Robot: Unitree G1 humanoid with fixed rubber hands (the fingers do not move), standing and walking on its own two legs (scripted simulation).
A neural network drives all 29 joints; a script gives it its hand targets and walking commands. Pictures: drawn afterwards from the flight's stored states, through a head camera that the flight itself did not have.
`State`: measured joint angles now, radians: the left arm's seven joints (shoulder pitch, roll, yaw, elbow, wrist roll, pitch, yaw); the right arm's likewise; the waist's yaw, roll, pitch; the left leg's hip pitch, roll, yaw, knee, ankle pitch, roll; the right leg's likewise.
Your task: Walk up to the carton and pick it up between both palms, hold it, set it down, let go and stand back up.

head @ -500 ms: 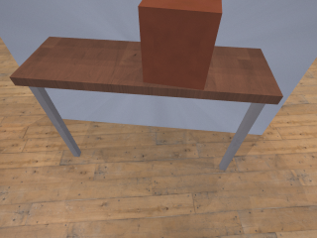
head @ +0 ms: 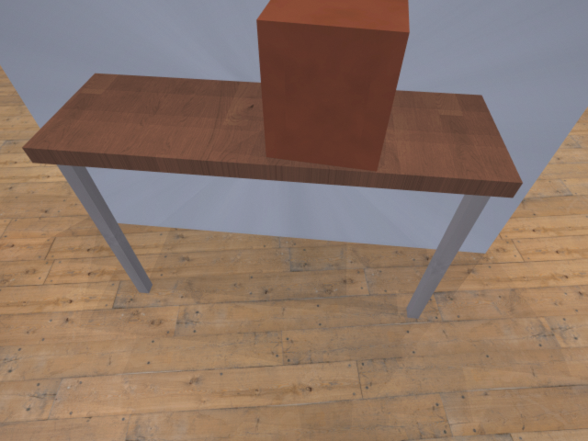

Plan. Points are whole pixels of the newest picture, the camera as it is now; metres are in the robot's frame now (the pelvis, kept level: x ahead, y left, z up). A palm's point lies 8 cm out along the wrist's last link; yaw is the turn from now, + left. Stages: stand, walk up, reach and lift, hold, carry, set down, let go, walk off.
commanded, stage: stand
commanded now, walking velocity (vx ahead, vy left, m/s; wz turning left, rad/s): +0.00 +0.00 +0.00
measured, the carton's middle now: (330, 86) +0.77 -0.04 +0.10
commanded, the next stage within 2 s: walk up in 0.56 s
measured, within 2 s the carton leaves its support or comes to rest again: neither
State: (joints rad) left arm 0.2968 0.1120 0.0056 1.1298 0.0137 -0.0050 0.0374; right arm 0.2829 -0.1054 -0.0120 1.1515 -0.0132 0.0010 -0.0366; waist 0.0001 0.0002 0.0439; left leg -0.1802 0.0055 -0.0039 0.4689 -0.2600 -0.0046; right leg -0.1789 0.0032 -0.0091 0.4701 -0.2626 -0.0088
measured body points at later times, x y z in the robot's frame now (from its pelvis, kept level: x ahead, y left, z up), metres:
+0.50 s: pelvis -0.01 +0.00 +0.00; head +0.00 +0.00 +0.45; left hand -0.04 +0.20 -0.16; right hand -0.04 -0.20 -0.16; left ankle +0.00 +0.12 -0.74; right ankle +0.00 -0.11 -0.74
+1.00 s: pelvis +0.02 -0.05 -0.01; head +0.03 -0.06 +0.44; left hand +0.05 +0.19 -0.15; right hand -0.03 -0.27 -0.17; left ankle +0.00 +0.12 -0.73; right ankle +0.01 -0.15 -0.74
